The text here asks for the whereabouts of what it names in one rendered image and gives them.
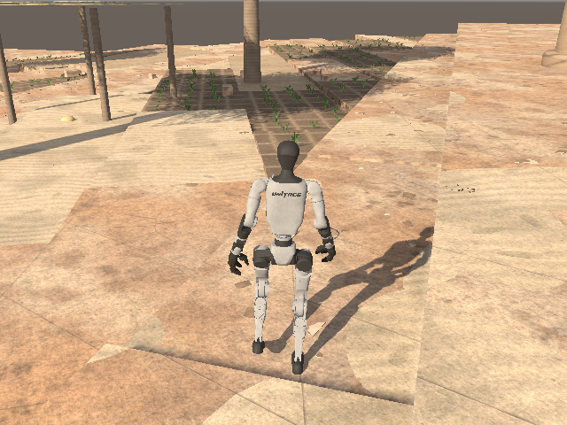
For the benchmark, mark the robot right forearm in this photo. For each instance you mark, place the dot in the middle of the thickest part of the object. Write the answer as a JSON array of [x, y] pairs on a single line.
[[326, 235]]

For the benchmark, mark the left robot upper arm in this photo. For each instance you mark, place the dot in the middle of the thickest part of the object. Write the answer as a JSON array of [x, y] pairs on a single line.
[[253, 201]]

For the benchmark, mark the right robot shin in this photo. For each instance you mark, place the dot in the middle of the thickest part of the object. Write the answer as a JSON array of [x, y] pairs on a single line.
[[299, 331]]

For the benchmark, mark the left robot hand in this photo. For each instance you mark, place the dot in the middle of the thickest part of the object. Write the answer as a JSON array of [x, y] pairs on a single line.
[[233, 262]]

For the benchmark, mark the robot left forearm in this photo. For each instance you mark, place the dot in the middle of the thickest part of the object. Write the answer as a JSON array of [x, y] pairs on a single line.
[[241, 237]]

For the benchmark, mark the right robot upper arm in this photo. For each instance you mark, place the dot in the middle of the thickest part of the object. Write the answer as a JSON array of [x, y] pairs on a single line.
[[314, 189]]

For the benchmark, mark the humanoid robot head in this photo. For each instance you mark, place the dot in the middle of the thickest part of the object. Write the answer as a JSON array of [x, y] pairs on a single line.
[[287, 153]]

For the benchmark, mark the right robot hand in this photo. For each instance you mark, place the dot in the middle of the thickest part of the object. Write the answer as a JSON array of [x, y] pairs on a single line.
[[321, 249]]

